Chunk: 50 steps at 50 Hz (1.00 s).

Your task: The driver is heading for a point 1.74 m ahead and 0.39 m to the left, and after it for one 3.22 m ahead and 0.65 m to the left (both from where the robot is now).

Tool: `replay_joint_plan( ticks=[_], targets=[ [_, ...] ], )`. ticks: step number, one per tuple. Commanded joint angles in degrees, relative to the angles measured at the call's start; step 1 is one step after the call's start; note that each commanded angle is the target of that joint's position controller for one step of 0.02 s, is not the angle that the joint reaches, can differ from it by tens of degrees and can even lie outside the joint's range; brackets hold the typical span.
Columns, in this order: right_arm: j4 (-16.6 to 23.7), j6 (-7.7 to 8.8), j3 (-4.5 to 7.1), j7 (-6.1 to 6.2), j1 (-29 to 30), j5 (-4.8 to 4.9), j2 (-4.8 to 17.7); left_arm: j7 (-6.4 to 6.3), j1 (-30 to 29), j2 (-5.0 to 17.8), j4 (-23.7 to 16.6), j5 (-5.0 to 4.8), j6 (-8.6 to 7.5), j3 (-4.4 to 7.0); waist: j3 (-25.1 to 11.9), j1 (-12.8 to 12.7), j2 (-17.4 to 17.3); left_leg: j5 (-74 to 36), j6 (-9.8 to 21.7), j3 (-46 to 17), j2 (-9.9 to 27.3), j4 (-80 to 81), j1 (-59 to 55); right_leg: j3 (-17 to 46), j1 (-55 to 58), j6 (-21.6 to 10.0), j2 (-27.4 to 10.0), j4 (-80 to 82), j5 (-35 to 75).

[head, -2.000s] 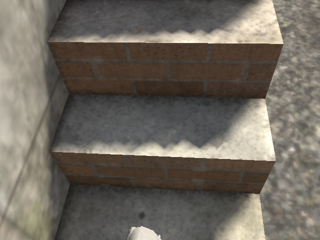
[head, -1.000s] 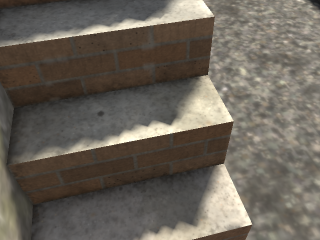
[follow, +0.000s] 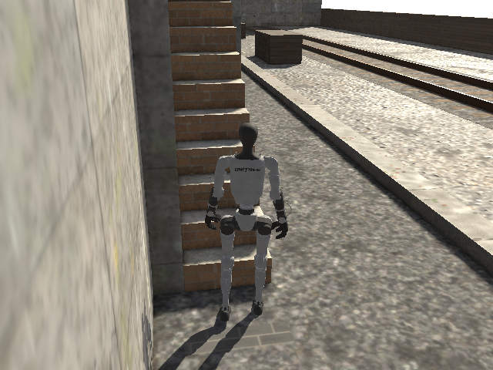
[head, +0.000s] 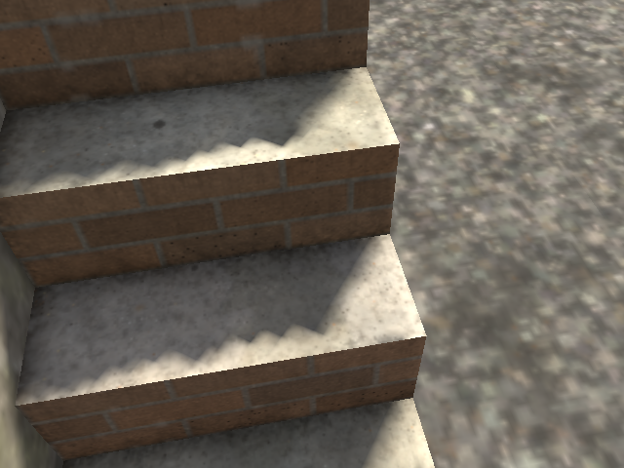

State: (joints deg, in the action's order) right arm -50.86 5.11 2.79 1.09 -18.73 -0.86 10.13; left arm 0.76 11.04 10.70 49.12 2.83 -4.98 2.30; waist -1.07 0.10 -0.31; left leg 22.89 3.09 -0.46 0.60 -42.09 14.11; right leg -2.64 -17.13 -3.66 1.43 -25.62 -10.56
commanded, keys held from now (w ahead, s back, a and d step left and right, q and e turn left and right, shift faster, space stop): w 0.92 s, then w+q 0.08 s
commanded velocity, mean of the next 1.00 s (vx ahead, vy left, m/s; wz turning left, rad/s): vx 0.49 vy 0.00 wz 0.01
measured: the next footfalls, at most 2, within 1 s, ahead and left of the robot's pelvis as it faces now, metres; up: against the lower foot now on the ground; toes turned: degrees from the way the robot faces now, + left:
left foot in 0.40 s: +0.13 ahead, +0.05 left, +0.00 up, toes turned +2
right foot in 1.00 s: +0.42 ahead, -0.27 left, +0.00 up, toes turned -6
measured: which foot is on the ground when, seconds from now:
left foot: up 0.00-0.38, down 0.40-1.00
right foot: down 0.00-0.42, up 0.44-0.98, down 1.00-1.00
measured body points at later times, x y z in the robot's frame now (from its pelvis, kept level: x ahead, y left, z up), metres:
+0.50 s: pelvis +0.11 -0.03 +0.00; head +0.10 -0.01 +0.45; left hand +0.19 +0.19 -0.15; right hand +0.12 -0.25 -0.15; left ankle +0.09 +0.05 -0.74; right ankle +0.04 -0.10 -0.65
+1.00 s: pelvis +0.27 -0.13 -0.01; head +0.32 -0.11 +0.43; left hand +0.55 +0.04 -0.08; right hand +0.21 -0.38 -0.14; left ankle +0.10 +0.05 -0.73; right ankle +0.38 -0.26 -0.73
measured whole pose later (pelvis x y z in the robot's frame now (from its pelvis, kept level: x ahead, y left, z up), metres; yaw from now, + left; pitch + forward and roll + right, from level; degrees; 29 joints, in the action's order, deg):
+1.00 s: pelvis +0.27 -0.13 -0.01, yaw -1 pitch +4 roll +0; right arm -53.4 4.8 3.4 1.6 -26.3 0.0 10.3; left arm 1.2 -5.6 9.1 35.3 2.2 -1.4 1.1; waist 2.2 4.7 3.3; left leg 23.5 -2.2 -0.6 5.2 -27.9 2.0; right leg -3.1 -30.0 -1.3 -3.4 -30.6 3.9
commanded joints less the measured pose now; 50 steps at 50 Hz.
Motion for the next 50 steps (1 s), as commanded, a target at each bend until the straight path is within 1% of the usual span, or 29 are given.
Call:
replay_joint_plan(
  ticks=[1, 4, 7, 9, 11, 14, 16, 18, 19, 20, 21, 22, 23, 24, 25, 28, 30, 31, 34, 36, 37, 39, 42, 44, 45, 46, 48, 49, 50],
  targets=[
    [2.79, -0.57, 0.73, -1.13, -1.24, -1.63, 4.22, 0.23, 7.86, 7.91, -0.1, -0.94, 0.02, 2.0, -0.03, -1.14, 3.88, -2.04, 2.06, -1.36, 1.51, -24.79, 24.63, 26.7, 15.99, -6.25, -17.28, 15.65, -13.88],
    [2.48, -1.22, 0.66, -2.12, -0.01, -1.71, 3.18, -0.01, 3.58, 5.3, -0.94, -1.61, -0.63, 0.95, 0.56, 0.94, 4.06, -12.03, -0.29, 0.66, 2.83, -26.94, 19.84, 13.6, 7.57, -3.16, -11.57, 17.01, 3.76],
    [1.64, -1.96, 0.85, -1.99, 0.15, -1.62, 3.44, -0.4, 7.53, 4.15, 0.21, -1.61, -1.23, 0.24, -2.13, 0.93, 4.04, -13.73, -1.88, 1.46, 1.92, -31.69, 19.69, 9.4, 7.7, -4.69, -11.77, 13.37, 20.09],
    [2.08, -2.34, 0.68, -1.7, 3.24, -1.67, 3.41, -0.95, 8.97, 4.19, 0.54, -1.64, -1.13, -0.08, -0.6, 0.27, 4.34, -14.6, -2.28, 1.31, 2.12, -29.97, 21.96, 9.29, 8.04, -5.27, -11.88, 13.1, 21.47],
    [-0.23, -3.14, -0.26, -0.99, -0.52, -1.39, 0.93, -1.3, 9.35, 3.78, 0.99, -0.86, -0.48, -0.33, -1.57, 1.62, 7.29, -13.03, -1.45, 3.99, 0.9, -33.16, 18.09, 7.99, 4.65, -7.03, -10.78, 11.24, 18.74],
    [0.65, -3.17, -1.19, -0.31, 3.61, -1.41, 1.14, -1.75, 8.26, 3.52, 0.77, -1.23, -0.05, -0.82, 3.39, 1.55, 4.01, -11.3, -0.31, 5.06, 1.05, -21.07, 13.57, 7.9, 0.49, -8.04, -10.28, 12.62, 16.63],
    [0.84, -3.16, -1.64, 0.77, 3.95, -0.53, 0.94, -2.48, 9.82, 4.27, 1.56, -1.42, 0.0, -0.9, 3.42, 1.33, 4.79, -5.35, 0.72, 6.09, -1.33, -7.78, 6.91, 7.19, 4.24, -8.73, -10.86, 8.98, 38.29],
    [-0.63, -2.62, -1.35, 2.14, -0.88, 0.69, 1.69, -3.21, 10.96, 5.86, 2.68, -1.72, -0.13, -0.57, 0.71, 2.42, 7.47, -2.24, 2.8, 5.08, -2.92, 5.14, 4.82, 7.59, 14.22, -9.96, -12.31, 0.24, 63.65],
    [-2.04, -2.13, -1.23, 2.55, -5.12, 1.27, 1.45, -3.33, 10.01, 6.13, 2.67, -2.51, 0.1, -0.33, -0.76, 3.74, 7.07, -6.09, 3.85, 5.47, -3.46, 13.32, 2.33, 7.54, 17.15, -9.63, -12.33, -4.51, 66.49],
    [-4.31, -1.53, -1.24, 2.71, -10.75, 0.93, 0.48, -3.24, 6.44, 6.11, 1.58, -4.12, 0.34, -0.16, -0.84, 6.67, 4.45, -15.11, 4.87, 4.18, -2.64, 23.8, -3.76, 6.11, 14.87, -8.37, -10.63, -11.73, 61.1],
    [-6.39, -1.15, -0.99, 2.71, -16.04, -0.53, 1.61, -2.64, 3.34, 4.2, -0.79, -4.83, 0.01, -0.54, -1.92, 7.25, -0.63, -20.68, 6.21, -6.02, 3.62, 26.31, -14.26, 5.89, 3.32, -6.08, -7.38, -21.65, 40.38],
    [-6.88, -1.43, 0.34, 2.27, -16.39, -0.88, 7.07, -1.53, 7.54, -0.54, -1.81, -3.73, -0.17, -1.27, 0.05, 2.14, -18.42, -47.81, 11.77, -23.28, 18.24, 25.65, -22.9, -0.69, -13.88, -2.0, 3.0, -35.23, -10.6],
    [-6.16, -1.6, 0.79, 1.71, -13.38, -0.72, 7.32, -1.42, 8.67, 1.94, 0.37, -1.28, 1.13, -0.49, 3.32, 2.77, -14.08, -30.92, 19.44, -28.42, 21.17, 27.04, -17.63, 1.06, -22.17, -1.69, 1.8, -49.37, -17.92],
    [-5.39, -1.68, 0.92, 0.87, -10.83, -0.22, 5.76, -1.01, 6.35, 3.19, 0.33, 0.28, 1.68, 0.13, 6.11, 2.11, -6.93, -11.77, 20.01, -26.05, 19.38, 30.29, -12.83, 3.58, -26.14, -0.85, 0.02, -58.26, -14.86],
    [-5.4, -1.82, 0.84, 0.29, -8.09, 0.03, 5.05, -0.57, 3.47, 3.23, -0.58, 0.4, 1.92, 0.55, 7.9, 0.96, -4.6, 0.78, 17.87, -22.81, 16.6, 32.15, -9.86, 3.89, -29.96, -0.53, -0.58, -63.6, -12.1],
    [-7.95, -0.9, -0.05, 0.15, -11.2, 0.52, 1.93, 0.24, -0.85, -0.35, -2.84, 0.36, 3.24, -0.29, 8.9, -0.27, -0.78, -1.53, 14.57, -15.7, 12.14, 31.32, -7.54, 2.44, -40.45, 1.03, -1.87, -76.37, -7.36],
    [-8.99, 0.04, 0.21, 0.0, -13.58, 0.18, 3.01, 0.07, -5.26, -2.48, -5.77, 0.48, 3.88, -0.97, 8.77, 0.19, -0.17, -6.59, 14.41, -14.61, 13.14, 30.77, -8.74, 1.59, -48.8, 1.69, -2.72, -84.02, -9.02],
    [-9.64, 0.53, 0.48, -0.19, -15.3, -0.01, 3.7, -0.77, -7.73, -3.47, -7.34, 0.1, 4.48, -1.31, 8.28, 1.04, -2.49, -4.75, 15.16, -15.77, 14.47, 31.61, -10.35, 1.14, -54.19, 1.55, -3.22, -91.49, -12.05],
    [-9.22, 1.74, 0.4, 0.05, -13.62, 0.08, 4.49, -1.45, -13.14, -1.44, -11.68, 0.95, 4.74, -1.4, 8.3, 0.26, -1.05, -2.6, 11.57, -12.37, 13.74, 32.12, -7.63, 1.9, -58.35, 1.9, -6.76, -85.93, -11.2],
    [-9.5, 2.54, 0.23, 0.4, -13.78, -0.18, 5.56, -1.85, -17.61, -1.87, -15.25, 1.04, 5.03, -1.74, 8.21, 1.23, -4.07, -8.26, 10.4, -11.53, 13.87, 33.29, -8.6, 0.5, -61.19, 1.79, -7.76, -83.84, -11.78],
    [-8.72, 2.37, 0.05, 0.88, -11.4, 0.02, 5.77, -0.99, -18.11, -0.65, -16.81, 1.05, 4.87, -1.62, 8.27, 0.04, -1.61, -11.0, 8.66, -9.16, 12.52, 33.69, -6.7, 0.92, -57.85, 2.13, -9.23, -72.95, -8.04],
    [-9.16, 0.61, -0.31, 2.02, -14.95, 0.08, 4.29, 0.28, -21.83, -1.65, -19.05, 1.03, 5.42, -2.09, 4.27, 3.17, -1.21, -19.37, 9.8, -7.88, 9.49, 35.44, -9.73, -3.56, -49.61, 3.12, -7.86, -63.55, -5.12],
    [-8.68, 0.11, 0.57, 2.95, -19.09, -0.6, 7.43, 1.45, -18.9, -1.54, -17.88, 0.67, 5.12, -1.55, -2.01, 6.15, -1.2, -39.11, 7.71, -5.28, 10.65, 28.36, -25.63, -3.83, -45.72, 2.81, -6.62, -52.34, -1.06],
    [-6.27, 0.22, 0.77, 2.5, -15.36, -1.26, 7.17, 1.64, -19.7, -2.34, -18.25, 0.07, 5.27, -1.58, -2.31, 5.76, -6.46, -44.81, 6.15, -4.4, 10.74, 26.8, -26.61, -4.18, -38.67, 3.21, -5.81, -38.29, -0.52],
    [-3.95, 0.31, 0.67, 2.11, -11.15, -1.57, 6.74, 1.58, -20.7, -3.61, -18.78, -0.66, 5.59, -1.97, -2.4, 4.99, -9.54, -46.93, 4.96, -3.64, 10.85, 27.89, -22.24, -5.56, -29.52, 2.92, -4.52, -27.84, 2.2],
    [-1.95, 0.55, 0.93, 1.33, -6.44, -1.73, 7.21, 0.77, -18.04, -2.28, -18.39, -1.91, 5.57, -1.26, -3.59, 2.27, -13.63, -59.3, 3.69, -1.0, 9.06, 23.54, -17.97, -5.9, -17.48, 1.99, -2.21, -19.37, 3.26],
    [0.41, 0.88, 2.62, 0.2, -4.5, -0.32, 11.34, -0.13, -8.05, 3.81, -15.11, -1.86, 4.49, 1.39, -7.66, -2.32, -14.12, -68.06, 0.72, -3.06, 9.62, 9.26, -17.89, -3.41, -3.22, 1.34, 0.68, -3.49, 13.81],
    [1.8, 0.31, 3.43, -0.05, -3.7, 1.61, 11.37, -0.13, -0.26, 4.63, -11.93, -1.24, 3.11, 2.37, -6.14, -6.47, -12.23, -65.0, -0.4, -2.64, 7.34, -0.19, -14.91, -5.03, 5.95, 0.97, 0.56, 11.3, 27.3],
    [1.71, -1.25, 3.54, 0.28, -5.25, 4.48, 10.72, -0.78, 6.32, 5.59, -9.95, 1.53, 0.51, 2.68, -8.01, -10.08, -13.18, -27.28, -0.55, 0.4, -1.41, -11.32, 2.53, 3.79, 24.78, 3.28, -9.85, 10.22, 44.37]
  ],
)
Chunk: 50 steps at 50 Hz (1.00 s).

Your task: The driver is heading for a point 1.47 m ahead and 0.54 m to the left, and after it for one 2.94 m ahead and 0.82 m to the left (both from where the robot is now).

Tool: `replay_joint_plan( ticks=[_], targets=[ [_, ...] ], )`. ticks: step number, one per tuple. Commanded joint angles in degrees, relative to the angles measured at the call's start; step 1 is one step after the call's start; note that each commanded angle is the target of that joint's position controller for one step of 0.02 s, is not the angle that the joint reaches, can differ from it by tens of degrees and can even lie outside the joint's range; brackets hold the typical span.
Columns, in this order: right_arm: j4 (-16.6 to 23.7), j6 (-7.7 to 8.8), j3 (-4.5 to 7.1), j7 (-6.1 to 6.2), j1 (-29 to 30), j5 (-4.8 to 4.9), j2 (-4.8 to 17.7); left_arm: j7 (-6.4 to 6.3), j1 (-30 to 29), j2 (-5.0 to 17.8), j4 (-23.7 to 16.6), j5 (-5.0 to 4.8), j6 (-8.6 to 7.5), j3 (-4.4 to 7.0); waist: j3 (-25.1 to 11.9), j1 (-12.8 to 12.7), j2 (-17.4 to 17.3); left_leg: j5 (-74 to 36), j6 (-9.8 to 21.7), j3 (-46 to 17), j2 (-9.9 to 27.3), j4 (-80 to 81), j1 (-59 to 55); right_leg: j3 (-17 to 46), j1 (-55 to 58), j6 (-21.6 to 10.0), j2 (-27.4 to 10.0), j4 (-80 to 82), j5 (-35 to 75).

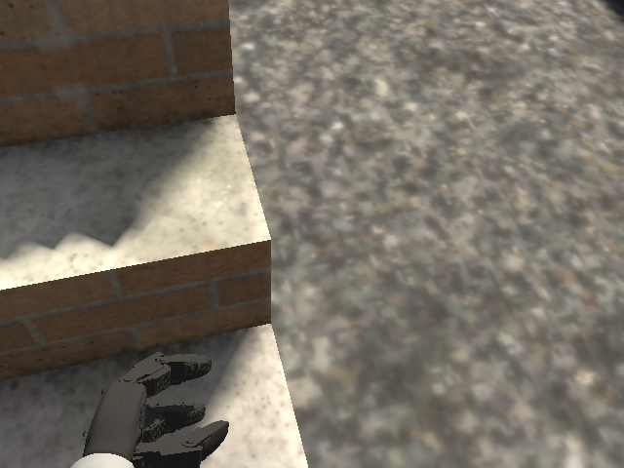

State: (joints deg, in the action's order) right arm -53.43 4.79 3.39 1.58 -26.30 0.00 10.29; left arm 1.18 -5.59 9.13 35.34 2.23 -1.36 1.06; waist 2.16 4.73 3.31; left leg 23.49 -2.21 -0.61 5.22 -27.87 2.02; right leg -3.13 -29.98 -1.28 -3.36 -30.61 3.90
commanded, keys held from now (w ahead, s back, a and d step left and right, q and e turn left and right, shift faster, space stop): w+q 0.82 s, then w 0.18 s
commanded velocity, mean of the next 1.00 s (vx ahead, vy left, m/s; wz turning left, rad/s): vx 0.15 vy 0.21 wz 0.46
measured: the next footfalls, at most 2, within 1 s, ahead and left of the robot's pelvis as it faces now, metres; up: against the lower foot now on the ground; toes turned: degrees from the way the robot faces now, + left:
left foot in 0.56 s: -0.13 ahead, +0.21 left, +0.00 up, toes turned +14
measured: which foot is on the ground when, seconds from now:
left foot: down 0.00-0.00, up 0.02-0.54, down 0.56-1.00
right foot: down 0.00-0.56, up 0.58-1.00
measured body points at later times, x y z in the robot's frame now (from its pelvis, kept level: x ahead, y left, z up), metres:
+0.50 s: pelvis -0.07 +0.05 +0.00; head -0.07 +0.05 +0.45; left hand -0.13 +0.36 -0.11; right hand +0.26 -0.05 -0.02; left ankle -0.15 +0.18 -0.60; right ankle +0.12 -0.13 -0.73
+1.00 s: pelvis -0.16 +0.10 +0.01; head -0.13 +0.10 +0.46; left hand -0.01 +0.39 -0.04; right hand +0.01 -0.13 -0.11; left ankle -0.17 +0.20 -0.73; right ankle -0.13 +0.03 -0.70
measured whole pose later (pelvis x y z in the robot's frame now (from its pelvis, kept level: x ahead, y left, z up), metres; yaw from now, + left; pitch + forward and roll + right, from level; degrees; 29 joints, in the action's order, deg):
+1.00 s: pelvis -0.16 +0.10 +0.01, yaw +29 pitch +2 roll +1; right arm -38.4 -3.7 5.3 4.5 -20.9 -2.3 14.8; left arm -4.7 0.0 8.4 30.8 -0.2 3.4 -0.3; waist 0.3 5.7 -0.6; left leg 8.7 2.8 -12.5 -10.2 -24.9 17.2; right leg -2.4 -22.7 -0.5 1.8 -44.8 -20.9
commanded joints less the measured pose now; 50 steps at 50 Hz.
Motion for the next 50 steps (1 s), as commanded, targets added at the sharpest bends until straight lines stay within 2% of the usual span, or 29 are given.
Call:
replay_joint_plan(
  ticks=[1, 2, 3, 4, 7, 8, 9, 12, 16, 20, 22, 23, 24, 26, 27, 28, 29, 30, 31, 32, 33, 35, 38, 39, 43, 45, 48, 49, 50],
  targets=[
    [8.83, -2.68, 1.85, 0.3, -4.82, 4.49, 1.41, -1.05, 30.37, 15.34, 5.47, 3.64, -3.2, 4.95, -20.65, -8.57, 8.61, 25.33, 1.87, 1.51, -11.26, -55.34, 38.93, 14.25, 62.7, 3.43, -24.62, -9.58, 102.85],
    [9.97, -2.94, 1.71, 0.17, -6.55, 5.96, 4.12, -1.47, 34.98, 20.59, 4.12, 0.1, -1.67, 6.07, -38.79, -12.98, 14.99, 19.13, 2.24, -9.02, -13.15, -75.19, 39.04, 21.24, 63.98, -5.94, -31.29, -7.33, 111.95],
    [11.27, -3.04, 1.94, 0.19, -1.32, 3.54, 5.25, -1.54, 24.41, 19.23, 1.46, -0.44, 0.13, 6.09, -35.73, -9.88, 14.02, 7.37, 0.88, -6.42, -11.69, -88.52, 40.66, 20.02, 50.64, -11.13, -26.13, 0.22, 76.6],
    [13.22, -3.6, 2.11, -0.04, 4.4, 1.66, 5.18, -2.03, 15.43, 14.19, 0.66, -0.75, 1.58, 4.94, -27.62, -5.78, 13.78, 4.18, 0.24, -1.81, -10.01, -98.03, 46.43, 15.01, 42.33, -12.3, -22.99, 3.31, 47.96],
    [19.11, -6.12, -0.21, 0.27, 17.73, -1.6, -1.14, -5.09, 16.8, 6.67, 4.14, -0.29, 3.26, 2.0, -10.32, -3.16, 10.32, 8.59, 2.29, -3.06, -11.67, -126.72, 59.22, 11.57, 21.51, -10.92, -22.45, 10.23, 9.27],
    [21.07, -7.19, -0.86, -0.55, 22.93, -2.67, -0.57, -6.11, 21.17, 7.87, 6.25, 0.02, 2.49, 2.28, -8.69, -5.02, 5.49, 9.7, 3.18, -2.63, -11.72, -127.0, 63.86, 12.97, 29.08, -9.5, -20.89, 10.73, 5.53],
    [23.04, -7.13, -1.77, -1.49, 28.01, -2.33, -0.31, -6.92, 25.63, 9.84, 7.64, 0.56, 1.28, 2.85, -9.91, -8.16, 2.96, 9.65, 3.61, -4.06, -11.91, -122.52, 65.0, 16.19, 36.53, -10.26, -19.6, 8.88, 14.82],
    [22.05, -8.45, -1.85, -2.41, 25.24, -1.12, 0.96, -7.32, 29.09, 11.89, 8.72, 1.24, -1.19, 3.28, -12.95, -6.15, -1.72, 14.3, 3.34, -5.08, -12.38, -111.65, 58.83, 12.38, 37.25, -9.94, -19.85, 7.08, 23.48],
    [26.47, -11.35, -1.89, -2.55, 30.4, -0.47, 2.28, -5.98, 25.63, 15.02, 6.68, 1.16, -0.83, 3.85, -5.67, -4.41, 7.42, 13.33, 2.62, -2.08, -10.21, -106.02, 50.03, 5.29, 19.28, -9.65, -22.26, 16.44, 4.37],
    [31.07, -12.18, -0.73, -2.35, 33.74, -0.52, 4.99, -6.7, 25.33, 18.86, 2.98, 1.61, -0.91, 5.72, -3.86, -5.61, 6.64, 9.85, 2.24, -2.41, -6.96, -96.27, 44.58, 3.88, 14.41, -8.43, -24.02, 21.48, -15.98],
    [29.8, -12.31, -1.5, -2.78, 27.15, 0.19, 5.54, -6.56, 13.17, 21.12, -1.3, 1.78, -1.14, 6.16, -6.02, 0.75, 2.98, 2.3, 2.94, -1.89, -3.41, -64.39, 24.11, -7.32, 3.57, -2.27, -19.62, 18.51, -7.4],
    [28.45, -12.48, -1.56, -3.03, 23.93, 1.41, 6.12, -6.06, 9.71, 21.19, -3.13, 1.59, -0.71, 6.23, -6.38, 1.32, 4.27, -1.59, 4.2, -0.66, -3.36, -41.49, 12.32, -11.83, -0.78, 0.44, -16.63, 16.64, -8.96],
    [27.38, -12.39, -1.06, -2.7, 22.48, 3.04, 6.15, -5.65, 13.26, 21.25, -2.65, 1.6, 0.31, 6.72, -6.38, -1.96, 10.39, -0.48, 4.48, 1.56, -4.78, -28.66, 9.54, -9.87, 2.8, 0.09, -17.3, 17.26, -15.27],
    [23.53, -11.82, -0.59, -2.51, 13.21, 1.76, 6.18, -5.02, 17.55, 18.64, -1.22, 0.49, 3.19, 6.54, -7.38, -3.12, 16.01, -0.79, 5.07, 4.87, -5.02, -11.07, 2.9, -6.27, 7.93, 0.72, -18.28, 13.41, -23.88],
    [20.53, -11.08, -0.26, -2.91, 9.58, 1.28, 5.45, -4.79, 20.75, 15.87, 0.13, 0.57, 5.09, 6.56, -5.06, -3.1, 7.54, 2.67, 5.98, 3.3, -5.91, -0.85, 2.73, -9.04, 6.6, 1.5, -14.38, -0.91, -30.67],
    [18.9, -9.44, -1.63, -4.38, 10.73, 1.12, 2.69, -4.15, 20.09, 12.22, 0.06, 1.35, 7.11, 5.65, 5.72, -3.23, -9.42, 2.63, 2.67, -1.77, -10.95, -0.37, 9.02, -8.78, -13.79, 3.51, -8.37, -28.78, -45.22],
    [21.43, -8.72, 0.28, -4.44, 7.77, 2.22, 17.24, -4.23, 15.89, 4.77, -7.69, 4.3, 8.42, 3.55, 3.19, -3.52, -37.8, -25.6, 3.85, -24.36, 3.29, 4.36, 18.08, -2.98, -27.19, 7.85, -2.11, -46.49, -51.87],
    [22.85, -8.63, 2.9, -3.86, 5.4, 1.94, 23.93, -5.76, 2.95, 7.6, -13.12, 5.37, 7.77, 3.96, 0.24, 6.07, -38.63, 8.67, 9.69, -40.41, 6.78, 21.06, 25.43, 5.67, -30.29, 7.88, -1.95, -57.85, -46.17],
    [24.18, -8.78, 2.13, -3.34, 14.63, 0.46, 22.33, -6.09, -2.98, 8.31, -15.8, 4.06, 5.6, 3.55, 10.08, 1.53, -32.81, 24.03, 10.32, -41.76, 4.6, 26.5, 27.87, 6.22, -37.75, 6.09, 2.2, -63.28, -34.12],
    [23.07, -8.01, 1.15, -2.79, 14.21, 0.78, 18.0, -6.92, -2.51, 8.56, -14.61, 3.97, 3.95, 3.25, 13.89, 1.43, -32.37, 21.54, 7.69, -38.49, -0.65, 23.32, 29.46, 4.5, -38.28, 4.64, 1.36, -69.86, -29.34],
    [22.14, -7.62, -0.16, -2.31, 14.91, -0.46, 13.42, -6.75, 3.2, 9.5, -10.27, 3.59, 4.12, 3.42, 10.56, -0.66, -27.0, 6.95, 7.56, -31.46, -3.55, 15.53, 28.33, 4.78, -33.75, 3.78, 1.13, -74.2, -24.81],
    [21.52, -7.18, 0.31, -0.81, 17.03, -1.0, 11.69, -4.99, 13.02, 9.51, -5.26, 1.98, 4.35, 4.28, 2.04, -6.3, -16.83, -25.02, 10.91, -24.03, -4.66, 4.17, 23.27, 2.74, -24.84, 4.01, 2.01, -77.5, -20.74],
    [16.37, -5.84, 2.26, 1.67, 7.97, -1.23, 13.59, -3.57, 7.54, 5.47, -7.8, 1.74, 2.65, 2.34, -8.05, -5.2, -7.95, -56.14, 14.37, -25.86, 0.09, -2.96, 5.23, 2.67, -26.86, 2.98, 3.23, -81.72, -26.83],
    [15.15, -5.72, 1.86, 1.73, 5.97, -1.48, 11.33, -3.58, 6.89, 3.75, -7.34, 1.25, 2.15, 1.76, -10.91, -3.84, -9.99, -57.69, 16.49, -26.91, 1.3, -2.55, 0.82, 1.78, -28.64, 2.01, 4.78, -88.52, -26.83],
    [16.05, -6.43, 2.13, 3.77, 3.64, -2.45, 8.65, -3.95, 3.08, 6.23, -9.82, -0.33, 2.5, 1.49, -14.33, -2.42, -8.36, -44.04, 21.08, -28.64, 3.39, 1.54, -2.92, 4.89, -20.57, 1.42, 4.64, -67.38, -25.91],
    [17.34, -6.97, 2.35, 4.26, 4.37, -2.34, 9.02, -4.07, 1.4, 6.34, -11.11, -0.49, 3.49, 1.07, -12.49, -2.5, -7.84, -35.38, 18.74, -28.24, 2.83, 5.01, -1.19, 5.2, -12.83, 1.23, 3.7, -45.71, -26.76],
    [19.11, -8.37, 2.76, 3.36, 6.75, -2.9, 8.66, -6.34, 7.47, 5.79, -7.88, -3.49, 4.77, 1.2, -8.69, -2.39, -16.27, -38.41, 14.01, -25.02, -0.34, 8.14, 9.54, 3.88, 11.64, 0.22, 4.02, -9.88, -30.16],
    [18.29, -8.32, 2.87, 2.67, 4.47, -2.66, 8.21, -7.44, 11.48, 6.5, -5.31, -3.63, 5.05, 1.99, -8.81, -2.02, -15.22, -35.08, 13.45, -26.89, 0.3, 6.94, 8.99, 3.64, 16.56, 0.36, 3.45, -1.19, -24.94],
    [18.0, -8.17, 2.73, 1.92, 4.56, -1.83, 7.76, -8.24, 16.01, 6.07, -2.55, -2.68, 5.26, 2.33, -8.35, -3.85, -9.61, -24.89, 12.02, -25.36, -2.15, 3.4, 11.9, 1.73, 23.22, 0.73, 3.0, 10.6, -15.65]
  ],
)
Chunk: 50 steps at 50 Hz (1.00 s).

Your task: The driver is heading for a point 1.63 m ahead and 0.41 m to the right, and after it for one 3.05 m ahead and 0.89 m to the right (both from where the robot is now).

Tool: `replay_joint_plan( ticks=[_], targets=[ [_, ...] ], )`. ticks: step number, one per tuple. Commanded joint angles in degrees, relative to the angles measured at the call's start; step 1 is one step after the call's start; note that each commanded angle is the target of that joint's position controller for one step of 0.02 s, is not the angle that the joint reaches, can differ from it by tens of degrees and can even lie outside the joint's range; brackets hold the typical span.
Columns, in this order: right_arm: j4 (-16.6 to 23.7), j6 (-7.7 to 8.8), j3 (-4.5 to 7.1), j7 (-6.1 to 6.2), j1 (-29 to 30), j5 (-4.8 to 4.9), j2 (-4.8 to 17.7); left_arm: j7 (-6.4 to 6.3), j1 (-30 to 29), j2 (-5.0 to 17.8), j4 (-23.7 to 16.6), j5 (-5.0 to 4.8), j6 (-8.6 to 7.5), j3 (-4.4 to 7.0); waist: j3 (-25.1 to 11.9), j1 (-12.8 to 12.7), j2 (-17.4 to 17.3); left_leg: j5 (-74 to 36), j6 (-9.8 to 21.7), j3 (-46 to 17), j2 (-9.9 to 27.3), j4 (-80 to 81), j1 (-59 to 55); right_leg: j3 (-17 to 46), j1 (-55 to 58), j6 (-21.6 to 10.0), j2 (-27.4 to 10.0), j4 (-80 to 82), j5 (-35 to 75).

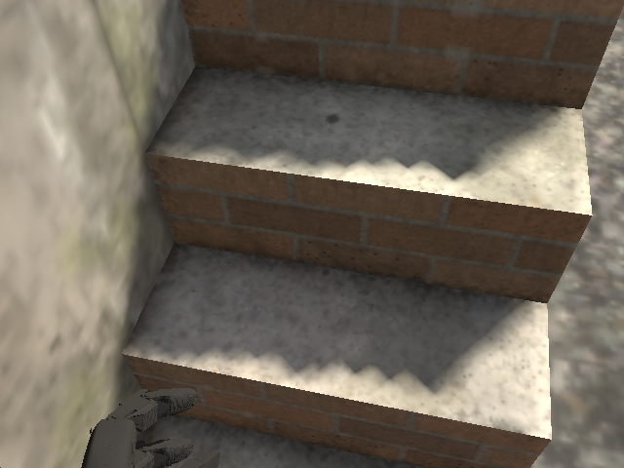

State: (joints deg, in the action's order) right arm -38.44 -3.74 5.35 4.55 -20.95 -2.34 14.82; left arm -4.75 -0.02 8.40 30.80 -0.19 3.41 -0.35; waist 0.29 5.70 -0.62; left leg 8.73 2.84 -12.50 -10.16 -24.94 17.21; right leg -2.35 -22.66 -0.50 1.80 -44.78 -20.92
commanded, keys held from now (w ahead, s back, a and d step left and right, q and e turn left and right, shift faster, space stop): w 0.50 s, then w+e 0.50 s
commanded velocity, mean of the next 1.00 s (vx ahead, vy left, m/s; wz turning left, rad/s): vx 0.10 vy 0.08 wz -0.11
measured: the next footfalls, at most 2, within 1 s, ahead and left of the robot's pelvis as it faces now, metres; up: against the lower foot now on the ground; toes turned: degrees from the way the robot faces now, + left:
right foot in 0.02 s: +0.03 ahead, -0.08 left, +0.00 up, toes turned -1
left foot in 0.46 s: +0.01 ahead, +0.16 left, +0.00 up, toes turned +2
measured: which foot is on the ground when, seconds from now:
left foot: down 0.00-0.02, up 0.04-0.44, down 0.46-1.00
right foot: up 0.00-0.00, down 0.02-0.46, up 0.48-1.00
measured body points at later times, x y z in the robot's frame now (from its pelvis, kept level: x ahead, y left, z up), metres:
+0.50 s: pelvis -0.03 +0.07 +0.00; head -0.02 +0.07 +0.45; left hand +0.06 +0.33 -0.12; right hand +0.11 -0.15 -0.12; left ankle -0.03 +0.16 -0.74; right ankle -0.01 -0.08 -0.73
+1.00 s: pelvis -0.10 +0.07 +0.00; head -0.08 +0.08 +0.45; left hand +0.16 +0.27 -0.08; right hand -0.03 -0.23 -0.09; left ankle -0.03 +0.16 -0.74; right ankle -0.12 -0.09 -0.69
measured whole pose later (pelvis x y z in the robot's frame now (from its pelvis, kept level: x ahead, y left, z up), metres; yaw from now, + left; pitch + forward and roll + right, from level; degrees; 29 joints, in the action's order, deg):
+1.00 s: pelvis -0.10 +0.07 +0.00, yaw -9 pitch +3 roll -1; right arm -39.2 0.0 2.8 6.0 -13.3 -1.8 14.7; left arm -1.5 4.0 14.5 35.0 -0.1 2.9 3.2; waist -1.3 2.8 1.5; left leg 9.5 2.6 10.6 4.7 -26.9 20.4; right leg 0.7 -28.9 4.9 -2.5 -52.9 -20.7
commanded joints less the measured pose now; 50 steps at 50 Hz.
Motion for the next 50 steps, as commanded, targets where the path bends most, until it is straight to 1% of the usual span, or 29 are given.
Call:
replay_joint_plan(
  ticks=[1, 2, 3, 4, 5, 6, 7, 9, 12, 15, 17, 18, 19, 20, 22, 23, 24, 25, 26, 27, 28, 29, 30, 34, 39, 43, 44, 47, 50],
  targets=[
    [2.4, 0.93, 0.1, -3.08, -2.09, -0.07, -0.46, -2.84, 10.06, 6.54, 3.89, 1.34, 0.16, 3.83, -3.01, -3.7, 7.66, 7.51, 4.74, -6.13, 4.88, -14.0, 5.34, 2.94, 19.8, 0.46, -4.62, 30.04, 10.77],
    [4.05, 1.18, -1.09, -3.3, -2.78, -1.04, -4.56, -1.93, 10.48, 6.16, 2.93, 0.66, -0.77, 2.85, -4.38, -3.07, 14.34, 25.81, 2.33, -0.43, 0.35, -33.4, 20.73, 9.73, 25.02, -1.85, -14.22, 21.08, 14.98],
    [6.07, 0.99, 0.71, -3.25, -1.46, -2.35, 1.26, -1.77, 9.67, 14.42, 0.84, 1.73, -1.48, 5.22, -8.13, -5.95, 21.86, 26.48, -1.88, 2.82, -2.85, -49.51, 24.09, 33.16, 16.23, -12.2, -32.94, 30.84, 25.76],
    [5.67, 1.09, 1.45, -3.16, 1.03, -3.82, 3.86, -1.33, 4.07, 12.1, 0.29, 1.9, -1.73, 5.15, -3.04, -2.58, 11.77, 19.51, -3.7, 1.32, 0.69, -63.16, 23.63, 33.5, 6.84, -16.7, -31.42, 32.53, 14.48],
    [3.9, 0.51, 1.38, -3.21, 2.99, -5.09, 3.21, -0.47, 0.19, 7.87, 0.64, 1.66, -1.73, 4.09, 2.47, -0.88, 6.36, 15.63, -3.99, 1.5, 0.34, -74.36, 24.88, 26.53, -0.05, -16.87, -25.16, 30.92, 6.09],
    [2.48, -0.21, 1.04, -2.93, 1.96, -5.03, 2.14, 0.24, -0.77, 6.6, 0.93, 1.84, -2.07, 3.87, 2.98, 0.3, 4.82, 12.25, -3.82, 2.35, -0.46, -85.04, 26.57, 20.34, -1.55, -15.33, -20.56, 27.68, 8.07],
    [3.06, -0.45, 0.76, -3.45, 2.6, -4.06, 2.88, 0.08, -0.09, 6.3, 1.11, 1.96, -2.74, 3.35, 5.57, 1.45, 1.09, 9.8, -4.27, 0.28, 0.41, -79.4, 28.48, 15.91, -2.06, -13.17, -17.92, 25.75, 9.34],
    [3.1, -0.62, -0.17, -5.27, 4.91, -2.68, 0.9, 0.28, 3.85, 7.84, 2.28, 2.32, -3.11, 3.88, 2.32, -1.57, 3.22, 6.33, -5.33, 2.54, -1.54, -79.87, 26.79, 11.09, 0.83, -12.15, -14.27, 22.35, 16.29],
    [3.47, -0.74, -0.31, -6.41, 7.37, -1.85, 0.43, 0.15, 9.78, 11.38, 4.17, 1.74, -4.06, 5.22, -2.45, -4.08, 6.45, 6.42, -6.66, 1.8, -1.66, -73.46, 24.55, 11.59, 8.48, -13.59, -15.39, 21.02, 23.36],
    [2.78, -0.7, -0.76, -6.23, 8.81, -1.23, -0.09, -0.58, 10.52, 11.08, 4.62, 2.17, -4.52, 5.18, -2.49, -4.97, 9.86, 10.65, -7.0, 4.95, 1.24, -52.33, 20.03, 12.55, 11.88, -12.96, -16.03, 23.64, 17.61],
    [1.29, -0.38, -2.12, -6.75, 8.55, -0.01, -2.17, -0.53, 9.39, 11.0, 5.3, 2.84, -4.58, 5.01, -2.34, -4.86, 13.75, 19.18, -6.27, 12.69, 5.67, -27.76, 10.13, 9.46, 11.7, -9.79, -13.73, 26.87, 14.16],
    [0.81, 0.26, -2.57, -6.24, 10.08, 0.96, -3.22, -0.37, 9.6, 11.26, 5.0, 3.15, -4.06, 5.38, -1.2, -6.99, 17.38, 22.34, -5.04, 14.54, 6.22, -17.0, 5.84, 9.45, 12.52, -9.21, -13.24, 27.67, 15.72],
    [0.36, 0.83, -2.49, -5.8, 11.16, 1.1, -2.56, -0.02, 12.98, 12.14, 5.68, 3.3, -3.19, 6.02, -1.09, -9.61, 19.83, 24.96, -4.04, 16.34, 5.51, -10.55, 2.72, 11.32, 14.0, -9.41, -14.3, 27.77, 18.0],
    [-0.37, 1.55, -2.35, -5.41, 10.13, 1.09, -2.44, 0.36, 14.97, 12.5, 6.29, 2.78, -2.63, 6.36, -1.58, -10.04, 19.14, 19.01, -2.82, 17.5, 5.23, -3.72, -1.57, 12.73, 13.87, -9.42, -15.54, 26.2, 20.03],
    [-2.76, 3.59, -2.82, -4.4, 6.88, 0.09, -3.79, 1.08, 16.91, 11.45, 7.49, 1.75, -2.81, 6.22, -2.6, -8.33, 11.77, 0.77, -1.1, 16.73, 6.54, 11.75, -12.61, 11.03, 9.56, -7.24, -14.29, 22.09, 22.28],
    [-3.11, 5.0, -3.43, -4.25, 5.91, -0.29, -4.78, 1.6, 16.95, 8.25, 7.78, 2.03, -2.81, 5.45, -4.61, -7.94, 5.43, -2.7, -1.6, 9.68, 12.58, 14.42, -18.67, 8.86, 5.48, -5.12, -11.69, 16.5, 13.96],
    [-0.32, 5.7, -2.04, -4.02, 9.93, 0.54, 3.75, 1.66, 13.24, 0.88, 6.24, -0.8, -2.85, 2.53, -1.82, -7.97, -11.32, -39.33, -2.7, -5.88, 25.86, 4.95, -19.94, 4.86, -8.34, 0.11, -7.21, 7.7, -3.69],
    [-0.91, 6.7, -2.15, -3.84, 7.88, -1.03, 1.28, 1.05, 17.33, 5.35, 9.55, -0.86, -2.01, 3.98, -9.16, -6.3, -8.41, -42.59, 4.6, -7.7, 31.79, 4.14, -12.65, 8.5, 0.17, 3.16, -8.55, -1.53, -11.3],
    [-0.47, 7.47, -2.68, -3.65, 9.66, -1.23, 0.51, 1.16, 18.34, 9.39, 10.09, -1.0, -1.34, 5.29, -8.79, -7.32, -6.59, -41.09, 7.35, -5.01, 30.21, 3.17, -11.78, 9.4, 0.14, 5.57, -6.71, -10.65, -13.53],
    [-0.21, 7.6, -2.59, -3.52, 12.05, -1.3, 0.98, 1.35, 15.95, 9.86, 9.95, -1.13, -0.82, 5.72, -7.57, -7.07, -7.43, -34.33, 8.4, -0.5, 27.38, 2.28, -10.37, 9.3, -2.98, 6.89, -4.78, -18.62, -15.39],
    [-0.01, 7.39, -2.19, -3.06, 12.35, -0.81, 2.22, 1.03, 13.55, 10.36, 9.4, -0.35, -0.31, 6.01, -6.38, -6.42, -6.59, -23.74, 8.29, 2.11, 25.42, 2.06, -8.91, 9.74, -6.55, 7.48, -3.98, -23.6, -14.2],
    [-0.33, 7.26, -2.39, -2.5, 12.0, -0.25, 1.63, 0.54, 12.54, 10.41, 9.72, -0.02, 0.09, 6.27, -4.28, -5.8, -5.45, -20.87, 7.74, 2.16, 25.05, 1.94, -5.83, 12.22, -8.05, 7.62, -2.98, -27.71, -11.89],
    [-0.41, 6.93, -2.47, -2.04, 11.13, -0.04, 2.06, 0.24, 12.5, 9.87, 9.71, -0.1, 0.27, 6.3, -2.96, -5.67, -6.93, -20.88, 7.1, 3.0, 24.47, 1.59, -4.08, 12.24, -9.97, 7.95, -1.33, -33.24, -9.84],
    [0.43, 7.04, -3.08, 0.06, 7.52, 0.46, 1.33, -0.36, 7.12, 8.66, 6.92, 0.17, -0.5, 5.85, -4.4, -3.77, -7.69, -13.67, 4.37, 2.85, 24.55, 2.85, -9.47, 14.78, -17.88, 8.99, -0.2, -31.36, 0.89],
    [2.28, 6.63, -2.06, 0.81, 8.13, 0.23, 3.86, 0.23, 3.9, 8.58, 3.25, 0.6, -0.17, 5.3, -3.54, -3.48, -7.26, 3.15, 7.59, 0.66, 27.26, 8.68, -7.59, 12.86, -20.4, 8.67, -2.13, -27.49, 2.71],
    [2.9, 5.91, -1.13, 1.02, 8.2, 0.15, 5.8, 1.28, 3.05, 8.37, 0.88, 0.59, -0.6, 4.7, -4.65, -3.91, -6.83, 2.41, 10.56, 3.41, 28.54, 10.28, -6.12, 8.84, -18.6, 8.4, -4.48, -22.65, 1.9],
    [3.28, 5.54, -1.23, 1.02, 9.01, -0.35, 5.68, 1.55, 4.37, 8.78, 1.23, 0.32, -0.81, 4.73, -5.58, -4.56, -7.54, 2.55, 11.22, 4.66, 27.78, 10.0, -5.33, 7.42, -16.12, 8.47, -4.72, -20.03, 1.34],
    [3.43, 4.66, -0.25, 1.64, 10.57, 0.04, 8.31, 2.68, 3.18, 7.66, 0.17, 0.09, -1.53, 3.79, -6.85, -4.4, -7.57, 3.68, 10.3, 8.86, 27.79, 10.19, -2.59, 2.77, -8.88, 6.67, -4.71, -11.53, -0.25],
    [3.4, 4.06, 0.2, 1.9, 10.0, 1.11, 9.82, 4.27, 3.31, 9.8, -0.24, -0.08, -1.42, 4.35, -6.5, -4.22, -9.32, 4.97, 8.16, 11.4, 28.5, 9.36, -0.87, -0.03, -1.74, 2.84, -3.57, -2.72, -0.57]
  ],
)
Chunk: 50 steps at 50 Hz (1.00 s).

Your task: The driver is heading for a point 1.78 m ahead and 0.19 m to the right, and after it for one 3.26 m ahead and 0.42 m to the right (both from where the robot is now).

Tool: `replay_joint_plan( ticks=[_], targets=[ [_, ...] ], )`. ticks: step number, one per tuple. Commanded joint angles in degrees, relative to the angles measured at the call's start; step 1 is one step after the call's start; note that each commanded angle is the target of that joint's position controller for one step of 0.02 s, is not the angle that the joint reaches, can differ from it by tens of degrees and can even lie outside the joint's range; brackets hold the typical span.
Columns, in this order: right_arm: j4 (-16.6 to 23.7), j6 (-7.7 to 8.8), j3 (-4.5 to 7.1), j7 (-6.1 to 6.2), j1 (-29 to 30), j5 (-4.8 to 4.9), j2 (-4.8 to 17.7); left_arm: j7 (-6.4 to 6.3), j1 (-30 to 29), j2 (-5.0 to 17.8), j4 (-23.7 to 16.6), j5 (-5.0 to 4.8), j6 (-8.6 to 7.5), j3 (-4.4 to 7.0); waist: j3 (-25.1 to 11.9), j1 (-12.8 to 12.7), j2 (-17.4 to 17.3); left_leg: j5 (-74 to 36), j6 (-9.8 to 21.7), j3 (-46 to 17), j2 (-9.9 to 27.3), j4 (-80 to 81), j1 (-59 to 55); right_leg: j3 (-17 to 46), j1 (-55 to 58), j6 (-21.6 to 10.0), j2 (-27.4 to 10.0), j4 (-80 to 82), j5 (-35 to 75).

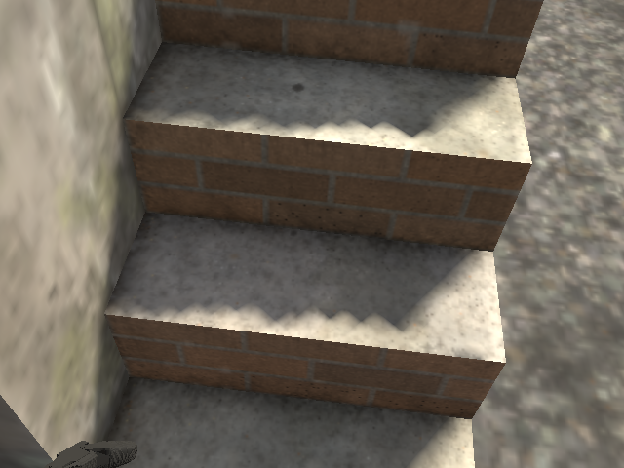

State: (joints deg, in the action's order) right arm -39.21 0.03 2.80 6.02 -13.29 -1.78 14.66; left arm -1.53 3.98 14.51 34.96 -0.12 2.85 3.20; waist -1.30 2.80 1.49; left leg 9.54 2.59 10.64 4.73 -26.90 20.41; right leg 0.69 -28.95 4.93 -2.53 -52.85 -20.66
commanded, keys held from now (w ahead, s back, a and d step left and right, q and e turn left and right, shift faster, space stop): w+e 0.42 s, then w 0.58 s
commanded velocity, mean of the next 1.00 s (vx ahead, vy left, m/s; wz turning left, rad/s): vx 0.23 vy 0.00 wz -0.36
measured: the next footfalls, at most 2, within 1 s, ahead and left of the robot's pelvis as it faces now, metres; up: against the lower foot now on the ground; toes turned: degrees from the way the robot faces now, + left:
right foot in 0.10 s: +0.01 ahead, -0.14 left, +0.00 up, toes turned -6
left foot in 0.60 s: +0.04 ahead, +0.06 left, +0.00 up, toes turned -20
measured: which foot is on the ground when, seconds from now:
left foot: down 0.00-0.10, up 0.12-0.58, down 0.60-1.00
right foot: up 0.00-0.08, down 0.10-0.62, up 0.64-0.98, down 1.00-1.00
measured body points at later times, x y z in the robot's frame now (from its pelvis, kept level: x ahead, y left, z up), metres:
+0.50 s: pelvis -0.02 -0.05 +0.00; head +0.01 -0.08 +0.45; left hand +0.23 +0.15 -0.07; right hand +0.09 -0.35 -0.10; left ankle +0.03 +0.09 -0.70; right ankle -0.03 -0.13 -0.74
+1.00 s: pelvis +0.08 -0.10 -0.01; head +0.11 -0.10 +0.44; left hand +0.37 +0.03 -0.08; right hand +0.02 -0.36 -0.13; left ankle +0.01 +0.07 -0.73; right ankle +0.12 -0.21 -0.74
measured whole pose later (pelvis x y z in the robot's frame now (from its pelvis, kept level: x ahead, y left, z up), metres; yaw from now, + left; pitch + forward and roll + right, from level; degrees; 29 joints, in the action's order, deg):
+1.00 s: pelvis +0.08 -0.10 -0.01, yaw -19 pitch +2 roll +0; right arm -44.5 2.8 2.0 1.8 -22.7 1.6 13.0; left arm 0.8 4.5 11.5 32.3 -0.2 -2.6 1.6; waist 0.8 2.7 0.8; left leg 23.9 0.2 -0.7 1.8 -28.2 3.7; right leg -3.4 -23.2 -3.2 1.1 -30.7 -7.3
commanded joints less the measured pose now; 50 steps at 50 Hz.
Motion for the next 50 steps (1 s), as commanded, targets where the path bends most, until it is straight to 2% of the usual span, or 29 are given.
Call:
replay_joint_plan(
  ticks=[1, 3, 4, 5, 6, 7, 8, 9, 10, 11, 13, 17, 21, 25, 26, 27, 29, 30, 31, 32, 33, 34, 36, 38, 40, 42, 47, 49, 50],
  targets=[
    [3.71, 0.35, 2.92, 0.46, 2.25, 0.75, 10.15, 1.29, 0.76, 4.38, -4.31, -0.1, -0.68, 1.11, -5.24, -1.67, -11.83, 5.84, 7.7, -11.8, 14.32, 11.23, -4.34, -3.95, 6.89, -4.25, 0.93, 8.83, -0.25],
    [2.97, 0.01, 2.35, 0.72, 2.04, 1.83, 8.71, 1.88, 6.06, 4.01, -2.1, -0.09, -0.56, 1.45, -5.03, -3.25, -9.16, 8.13, 4.06, -9.47, 12.9, 6.52, -2.4, -6.85, 13.96, -8.19, 3.39, 20.91, 3.91],
    [2.15, -0.17, 1.99, 0.47, -0.24, 1.44, 7.35, 2.04, 9.97, 5.19, -0.65, -0.45, -0.46, 2.15, -4.42, -3.95, -5.6, 11.52, 0.5, -6.6, 10.75, 0.16, 1.36, -5.26, 19.39, -10.48, 4.56, 26.63, 4.52],
    [2.04, -0.36, 1.16, -0.27, -0.77, -0.14, 4.56, 1.51, 13.06, 6.95, 0.37, -1.2, -0.3, 2.9, -2.9, -4.86, 3.37, 17.07, -4.97, -1.05, 6.17, -16.5, 14.19, 4.55, 27.94, -13.99, -1.12, 30.49, 10.06],
    [6.41, -0.09, 0.47, -0.92, 0.08, -1.87, 2.01, 0.63, 12.42, 15.81, -2.16, 0.65, -0.95, 4.35, -2.92, -2.52, 17.21, 28.84, -9.8, -2.14, -0.79, -33.68, 29.58, 28.61, 27.78, -23.92, -17.53, 31.56, 26.19],
    [8.1, 0.67, 2.15, -0.51, 7.25, -0.29, 7.62, 1.08, 10.65, 15.65, -4.23, 2.68, -2.86, 4.57, -4.57, -6.57, 9.04, 27.01, -10.03, -13.4, -2.52, -42.77, 28.66, 31.45, 21.65, -28.15, -19.71, 35.85, 22.82],
    [8.05, 0.92, 2.92, -0.67, 7.56, 1.34, 9.51, 1.0, 4.97, 14.17, -4.94, 2.62, -4.25, 3.84, -2.25, -3.33, 6.53, 19.33, -8.75, -15.8, -2.03, -45.55, 28.02, 26.24, 18.89, -23.72, -16.08, 35.94, 18.64],
    [6.13, 0.9, 3.15, -0.5, 5.32, 1.33, 9.26, 0.71, 0.77, 12.15, -5.52, 0.67, -4.64, 3.33, -1.75, -1.08, 5.18, 13.18, -8.24, -16.34, -1.43, -45.07, 26.97, 21.62, 16.86, -19.25, -12.62, 34.72, 16.73],
    [5.22, 0.76, 3.18, -0.25, 4.33, 0.44, 9.18, 0.51, -1.21, 10.18, -6.11, -0.44, -4.56, 2.51, -2.13, -0.45, 4.81, 9.37, -8.42, -15.83, -1.86, -45.91, 25.52, 19.06, 15.58, -16.95, -10.75, 33.33, 19.13],
    [4.82, 0.69, 3.09, -0.38, 3.8, -0.22, 8.63, 0.43, -1.62, 9.47, -6.38, -0.53, -4.47, 2.0, -2.82, -0.07, 4.69, 6.61, -8.36, -15.09, -2.65, -47.09, 22.95, 17.33, 13.75, -16.11, -9.13, 32.63, 22.01],
    [4.4, 0.79, 2.72, -0.68, 2.24, 0.29, 6.87, 0.37, 0.41, 8.22, -6.36, 0.12, -4.17, 1.38, -4.62, -0.18, 5.26, 4.88, -8.19, -14.46, -4.15, -46.47, 19.89, 16.25, 14.18, -16.02, -7.09, 31.01, 27.57],
    [5.94, 0.99, 1.23, -1.0, 6.24, 0.9, 4.09, -0.44, 4.15, 8.78, -5.97, -0.19, -3.16, 1.91, -5.82, -2.68, 5.87, 6.14, -7.78, -14.51, -5.21, -33.54, 19.46, 18.82, 20.94, -15.26, -6.47, 28.9, 32.24],
    [7.25, 1.01, 0.87, -2.16, 11.21, 1.22, 4.15, -1.25, 5.65, 10.38, -7.52, 0.4, -1.66, 2.68, -7.12, -5.43, 5.84, 9.0, -7.17, -16.18, -5.95, -24.25, 18.08, 24.56, 24.42, -15.75, -7.25, 28.57, 28.26],
    [5.49, 1.2, 0.97, -2.97, 8.54, 2.08, 4.76, -0.99, 3.97, 8.43, -7.7, 0.35, -1.56, 2.06, -6.64, -4.69, 7.04, 13.35, -6.0, -15.66, -5.88, -16.24, 9.66, 26.35, 21.74, -17.11, -7.32, 27.98, 30.96],
    [4.42, 2.47, 0.48, -4.49, 3.83, 3.12, 4.56, -0.69, 8.71, 7.77, -6.38, -1.07, -2.17, 1.73, -14.66, -4.86, 6.96, 15.87, -5.13, -12.12, -6.57, -14.84, 2.5, 27.03, 20.03, -16.74, -6.85, 34.22, -10.38],
    [4.91, 2.97, 1.12, -4.99, 5.57, 3.78, 4.62, -0.1, 6.6, 8.49, -7.08, -0.66, -2.71, 1.58, -7.21, -4.17, 8.74, 14.66, -3.82, -10.86, -6.81, -11.94, -0.87, 29.42, 12.17, -17.25, -5.86, 36.78, -19.12],
    [4.75, 4.18, 0.93, -4.92, 6.28, 2.6, 3.0, 0.08, 4.48, 6.05, -7.07, 0.0, -3.34, 0.52, 0.47, -2.1, 6.03, 9.82, -0.44, -10.11, -6.34, 3.57, -6.52, 27.57, 7.1, -16.26, -2.35, 36.12, -17.47],
    [4.27, 5.16, 0.91, -4.54, 4.05, 1.63, 3.01, 0.19, 3.45, 3.84, -7.29, 0.08, -3.98, -0.09, 0.14, -1.03, 5.18, 5.01, 0.9, -13.4, -2.22, 8.03, -14.83, 23.74, 3.71, -14.09, 0.79, 30.2, -9.6],
    [2.67, 5.8, 1.4, -4.43, -2.97, 0.14, 5.59, 0.31, 0.97, 0.34, -8.42, 0.13, -4.87, -1.09, -3.06, 1.01, -1.69, 2.64, 3.47, -21.88, 6.18, 8.27, -25.58, 16.44, -4.3, -10.33, 5.4, 15.57, -6.16],
    [0.76, 6.29, 2.88, -5.4, -6.61, -1.41, 10.31, 0.53, 0.13, 1.38, -10.49, -0.81, -5.91, -0.86, -1.02, 0.22, -16.03, 3.52, 12.11, -41.66, 16.11, 13.07, -26.92, 9.02, -16.26, -7.95, 9.01, 6.78, -9.87],
    [1.24, 6.68, 2.91, -5.54, -5.49, -0.07, 8.45, 0.7, 0.34, 6.75, -10.02, -1.03, -6.51, 0.74, 2.08, -0.07, -11.89, 4.85, 16.21, -44.24, 20.13, 13.27, -24.49, 8.97, -20.07, -5.51, 5.39, -4.88, -11.87],
    [1.18, 6.42, 2.32, -5.18, -5.44, 1.09, 6.09, 1.26, 1.16, 8.16, -8.97, -1.25, -6.62, 1.4, 2.57, -0.26, -8.92, 6.03, 15.27, -39.84, 17.22, 12.74, -24.26, 9.2, -21.83, -4.58, 4.85, -11.55, -9.15],
    [1.11, 5.5, 1.83, -4.67, -3.7, 1.79, 5.19, 1.77, 2.12, 5.59, -7.86, -0.4, -6.27, 0.86, 3.61, -1.53, -7.17, 4.86, 11.65, -31.8, 11.88, 13.83, -23.13, 7.4, -23.15, -3.39, 3.28, -14.3, -1.8],
    [0.63, 5.03, 1.24, -4.78, -3.92, 1.26, 4.45, 2.43, 0.92, 2.27, -6.94, 0.05, -6.44, -0.19, 3.37, -1.42, -6.75, -11.11, 10.51, -24.66, 9.02, 12.94, -19.53, 2.33, -19.62, -2.6, 3.17, -14.58, 2.31],
    [-0.31, 4.68, 1.73, -4.7, -4.34, 1.68, 5.83, 2.59, -1.75, -0.95, -6.77, 0.28, -7.16, -1.42, 2.81, -0.84, -5.92, -16.43, 9.18, -20.1, 7.11, 13.34, -16.4, -1.79, -14.64, -2.53, 2.46, -7.6, 5.17],
    [-0.36, 3.98, 1.38, -4.59, -3.82, 2.07, 5.65, 2.71, -2.84, -2.58, -6.56, -0.22, -6.69, -2.07, 0.44, -0.72, -10.6, -19.44, 8.51, -16.46, 5.83, 12.54, -13.11, -5.65, -4.83, -2.98, 3.4, -2.13, 4.57],
    [-0.42, 3.82, 1.47, -3.96, -4.5, 3.44, 7.97, 2.15, -2.19, 2.46, -7.82, -0.96, -6.27, 0.31, -0.29, -2.61, -11.53, -41.53, 6.9, -18.01, 7.88, 4.93, -19.48, -4.87, 2.85, -7.32, 4.7, 15.85, 5.35],
    [-0.91, 3.46, 1.23, -3.76, -3.86, 4.19, 7.61, 1.97, 7.49, 2.75, -4.68, -0.01, -6.08, 1.58, -5.79, -8.28, -10.97, -47.79, 4.95, -14.31, 4.55, -9.39, -17.71, -7.0, 17.61, -10.0, 6.54, 30.49, 18.77],
    [0.01, 4.21, 0.55, -4.25, -3.14, 3.28, 5.69, 1.88, 14.82, 4.07, -1.88, 0.84, -5.57, 2.3, -9.44, -10.62, -7.24, -39.98, 3.59, -14.02, 2.69, -18.93, -6.94, -4.24, 32.51, -10.15, 4.04, 30.14, 25.39]
  ],
)
Over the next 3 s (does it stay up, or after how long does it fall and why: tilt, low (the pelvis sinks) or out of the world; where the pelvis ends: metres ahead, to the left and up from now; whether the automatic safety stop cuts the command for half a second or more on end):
stays up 0.48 -0.08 0.31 its command is cut before an obstacle from the start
